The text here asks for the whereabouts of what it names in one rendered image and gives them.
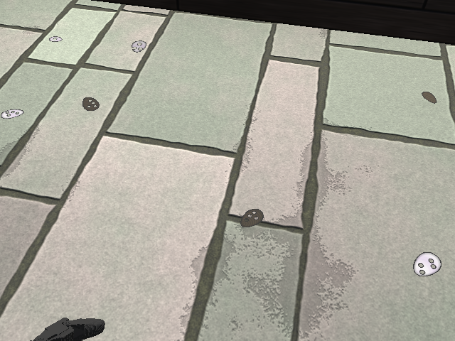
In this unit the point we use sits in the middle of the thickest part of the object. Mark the left robot hand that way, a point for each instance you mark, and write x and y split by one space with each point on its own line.
72 330

